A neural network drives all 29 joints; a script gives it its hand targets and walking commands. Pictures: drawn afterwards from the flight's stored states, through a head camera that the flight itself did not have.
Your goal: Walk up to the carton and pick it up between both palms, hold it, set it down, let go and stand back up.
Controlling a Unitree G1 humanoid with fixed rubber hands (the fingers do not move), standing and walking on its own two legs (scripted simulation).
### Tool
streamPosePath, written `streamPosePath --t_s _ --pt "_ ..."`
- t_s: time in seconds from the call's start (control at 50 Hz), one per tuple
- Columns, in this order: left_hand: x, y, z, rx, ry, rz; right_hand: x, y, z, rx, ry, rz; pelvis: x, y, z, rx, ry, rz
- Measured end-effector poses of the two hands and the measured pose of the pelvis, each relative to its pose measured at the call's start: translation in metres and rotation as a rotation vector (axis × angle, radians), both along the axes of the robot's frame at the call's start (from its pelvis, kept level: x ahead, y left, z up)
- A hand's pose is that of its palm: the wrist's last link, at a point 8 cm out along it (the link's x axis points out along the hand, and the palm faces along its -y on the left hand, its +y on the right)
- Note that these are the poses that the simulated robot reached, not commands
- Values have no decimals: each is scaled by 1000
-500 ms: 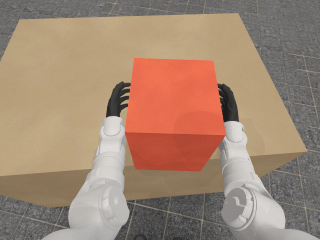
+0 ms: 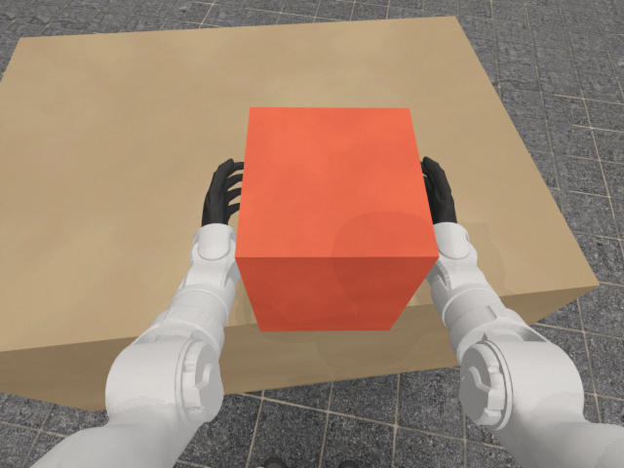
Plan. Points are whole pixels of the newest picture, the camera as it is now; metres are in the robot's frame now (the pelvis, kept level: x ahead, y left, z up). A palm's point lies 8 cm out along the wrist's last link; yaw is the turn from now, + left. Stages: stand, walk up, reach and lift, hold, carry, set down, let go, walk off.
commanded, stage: set down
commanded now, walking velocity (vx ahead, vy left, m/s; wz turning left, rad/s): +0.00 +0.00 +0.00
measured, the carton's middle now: (327, 231) +0.42 +0.00 +0.00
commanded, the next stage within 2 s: none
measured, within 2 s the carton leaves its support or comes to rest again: neither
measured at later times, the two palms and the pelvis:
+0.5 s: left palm (174, 213) +0.42 +0.21 +0.03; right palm (480, 199) +0.45 -0.20 +0.04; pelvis -0.02 -0.01 -0.03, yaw +2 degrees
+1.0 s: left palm (144, 143) +0.43 +0.21 +0.15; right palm (510, 135) +0.45 -0.19 +0.16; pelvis -0.02 -0.02 +0.00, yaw +4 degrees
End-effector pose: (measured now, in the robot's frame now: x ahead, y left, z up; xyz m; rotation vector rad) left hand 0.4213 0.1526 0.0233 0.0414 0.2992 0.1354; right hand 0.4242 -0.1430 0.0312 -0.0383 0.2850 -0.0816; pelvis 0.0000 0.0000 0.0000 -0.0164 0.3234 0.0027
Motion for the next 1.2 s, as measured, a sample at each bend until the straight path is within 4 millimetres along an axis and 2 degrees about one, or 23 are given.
streamPosePath --t_s 0.2,0.38,0.5,0.64,0.74,0.84,1.02,1.1,1.2 --pt "7 27 1 16 -7 20 18 -7 -7 9 -12 10 -5 0 -15 -16 84 22" --pt "-2 57 -1 27 -15 59 20 -45 -2 -4 -25 -28 -15 -7 -22 -14 120 37" --pt "3 58 9 18 -40 47 22 -58 11 -6 -39 0 -23 -14 -26 -5 145 42" --pt "13 47 33 -1 -82 20 26 -42 29 19 -68 41 -29 -19 -24 7 135 48" --pt "13 48 53 -8 -72 25 25 -34 46 33 -68 36 -29 -21 -17 11 91 53" --pt "12 54 81 -7 -68 41 26 -34 74 36 -75 16 -27 -21 -10 12 45 58" --pt "12 56 133 -6 -68 43 27 -48 129 37 -64 -17 -22 -22 -1 14 -51 62" --pt "9 55 143 -9 -55 36 23 -50 142 39 -57 -19 -20 -22 3 18 -96 61" --pt "3 57 145 -9 -47 33 17 -48 146 48 -57 -13 -18 -22 5 22 -133 62"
